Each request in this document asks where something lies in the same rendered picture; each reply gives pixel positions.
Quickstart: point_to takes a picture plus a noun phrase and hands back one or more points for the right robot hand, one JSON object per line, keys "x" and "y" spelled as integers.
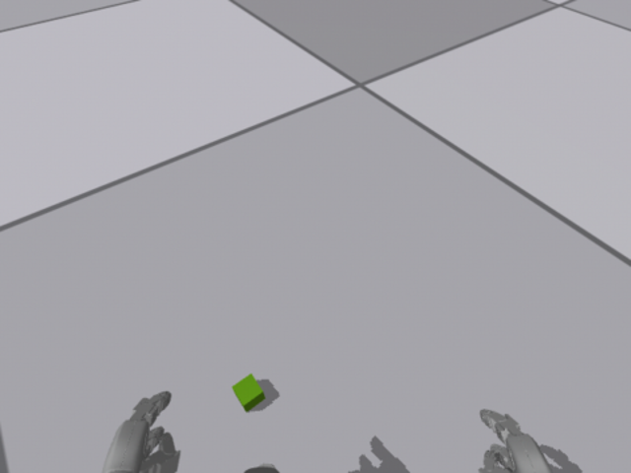
{"x": 522, "y": 454}

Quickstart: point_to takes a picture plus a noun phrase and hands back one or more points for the left robot hand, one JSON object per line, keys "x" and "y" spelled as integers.
{"x": 132, "y": 443}

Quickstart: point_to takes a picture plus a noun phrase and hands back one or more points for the cube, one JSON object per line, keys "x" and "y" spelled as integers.
{"x": 248, "y": 392}

